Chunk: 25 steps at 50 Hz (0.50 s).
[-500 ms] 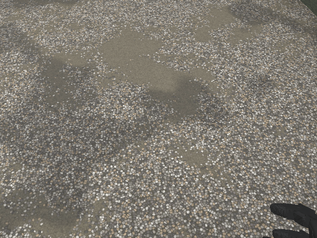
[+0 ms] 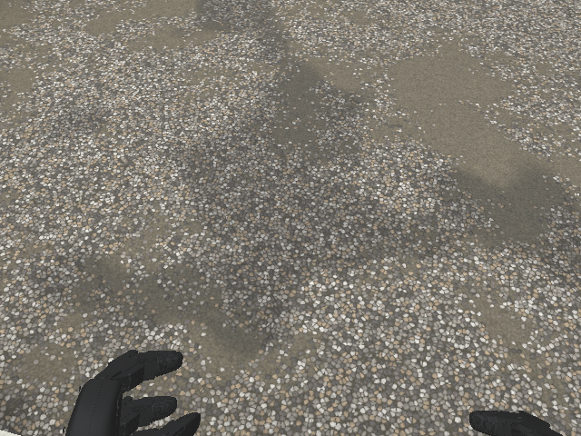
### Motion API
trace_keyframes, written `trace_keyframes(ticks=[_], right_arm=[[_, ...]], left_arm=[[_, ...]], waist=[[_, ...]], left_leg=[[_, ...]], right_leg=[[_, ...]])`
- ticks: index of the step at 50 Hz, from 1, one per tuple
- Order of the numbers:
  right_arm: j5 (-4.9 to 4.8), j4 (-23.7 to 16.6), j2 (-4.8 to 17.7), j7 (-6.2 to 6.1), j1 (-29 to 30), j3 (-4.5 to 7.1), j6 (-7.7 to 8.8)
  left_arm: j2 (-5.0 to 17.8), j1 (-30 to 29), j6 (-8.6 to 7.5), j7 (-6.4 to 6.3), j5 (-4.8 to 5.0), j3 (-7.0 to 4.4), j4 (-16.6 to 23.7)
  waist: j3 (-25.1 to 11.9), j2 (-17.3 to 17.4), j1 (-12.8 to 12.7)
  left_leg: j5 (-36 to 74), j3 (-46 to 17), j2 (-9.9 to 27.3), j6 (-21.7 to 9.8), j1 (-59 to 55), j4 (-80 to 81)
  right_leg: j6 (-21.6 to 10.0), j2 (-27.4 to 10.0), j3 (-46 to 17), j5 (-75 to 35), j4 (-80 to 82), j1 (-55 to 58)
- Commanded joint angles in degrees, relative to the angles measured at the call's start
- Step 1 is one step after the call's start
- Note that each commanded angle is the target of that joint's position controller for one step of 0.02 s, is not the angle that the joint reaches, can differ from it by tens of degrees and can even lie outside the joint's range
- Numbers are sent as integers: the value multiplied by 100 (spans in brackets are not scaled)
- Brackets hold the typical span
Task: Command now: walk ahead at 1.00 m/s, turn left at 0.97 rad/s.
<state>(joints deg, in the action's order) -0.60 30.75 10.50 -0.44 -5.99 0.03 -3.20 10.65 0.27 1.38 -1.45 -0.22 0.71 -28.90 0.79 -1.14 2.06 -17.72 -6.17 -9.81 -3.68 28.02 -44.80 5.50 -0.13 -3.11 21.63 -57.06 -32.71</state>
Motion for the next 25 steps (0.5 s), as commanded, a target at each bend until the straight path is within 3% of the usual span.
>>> trace_keyframes(ticks=[1,2,3,4,5,6,7,9,10,12,13,14,15,16,18,19,22,25], right_arm=[[-120,-828,971,-24,1187,353,102],[-90,-819,518,-11,1182,242,129],[-186,-900,39,-14,756,113,204],[-76,-943,249,-70,940,145,305],[40,-979,517,-83,1337,237,394],[42,-953,555,-62,1460,245,440],[21,-954,499,-7,1388,199,445],[18,-806,300,89,997,98,386],[39,-787,217,111,951,76,362],[104,-779,225,122,868,47,314],[132,-772,243,107,804,26,299],[182,-774,368,73,846,53,302],[151,-811,526,67,968,128,316],[120,-853,658,58,983,145,311],[116,-875,716,17,1173,129,274],[98,-893,671,-3,1234,118,276],[106,-869,635,-30,1137,135,295],[120,-811,632,-59,1067,189,298]], left_arm=[[366,493,-150,71,52,-99,276],[158,1056,-167,28,-40,-66,43],[660,971,-216,40,-288,-172,27],[986,1040,-189,45,-281,-320,62],[915,985,-190,18,-219,-284,132],[757,646,-202,9,-186,-199,191],[622,285,-221,11,-125,-125,184],[440,-456,-227,94,54,-34,283],[452,-591,-224,145,131,-39,298],[530,-459,-176,232,206,-108,298],[572,-285,-136,265,226,-154,286],[506,106,-134,270,241,-176,249],[348,227,-159,267,238,-124,211],[334,71,-155,262,230,-140,244],[286,64,-104,261,215,-165,241],[271,76,-71,273,200,-174,221],[248,92,-29,279,139,-182,162],[318,54,10,298,173,-226,149]], waist=[[-639,378,-569],[-665,-78,-756],[-830,-1697,-485],[-877,-2096,-841],[-658,-1246,-875],[-559,-747,-681],[-499,-616,-427],[-763,-635,1],[-776,-676,86],[-675,-464,93],[-684,-200,38],[-867,486,-116],[-1133,990,-25],[-972,1160,66],[-592,1241,-36],[-523,1102,-86],[-459,698,-161],[-495,551,-195]], left_leg=[[180,-2051,1058,-615,729,1652],[-159,-1613,874,-369,1082,733],[-662,-873,137,-34,2021,-435],[-1010,-613,160,137,2559,-849],[-841,-767,218,282,2536,-1326],[-610,-774,279,370,2286,-1450],[-438,-645,429,469,1834,-1290],[128,240,833,626,-276,-368],[633,626,836,674,-1092,-104],[820,825,888,648,-1490,460],[1039,786,1005,604,-1640,639],[1605,643,1244,506,-2019,592],[868,352,1438,417,-1930,917],[72,-23,1645,353,-1524,1517],[-389,-237,1857,324,-1238,1956],[-481,-103,1818,374,-1086,1969],[-361,320,1683,542,-1049,1870],[-152,729,1654,604,-1361,1669]], right_leg=[[-259,29,109,-870,1672,2394],[-444,-248,8,-775,2195,3028],[-731,-1106,-1100,-2014,1886,3746],[-1112,-1748,-2542,-1415,2670,3566],[-1446,-1902,-3084,-878,2992,3110],[-1570,-1857,-3064,-699,3075,2670],[-1518,-1675,-2622,-868,3065,2198],[-1146,-973,-1581,-842,3165,928],[-1037,-640,-1319,-890,3185,498],[-972,-330,-1098,-1007,2940,608],[-963,-228,-999,-879,2701,696],[-857,-11,-657,-801,2370,602],[-722,117,-213,-583,2122,778],[-647,223,12,-495,1782,903],[-623,234,202,-620,1654,931],[-625,216,239,-721,1710,1120],[-694,236,264,-914,1813,1414],[-738,233,197,-1081,1841,1275]])
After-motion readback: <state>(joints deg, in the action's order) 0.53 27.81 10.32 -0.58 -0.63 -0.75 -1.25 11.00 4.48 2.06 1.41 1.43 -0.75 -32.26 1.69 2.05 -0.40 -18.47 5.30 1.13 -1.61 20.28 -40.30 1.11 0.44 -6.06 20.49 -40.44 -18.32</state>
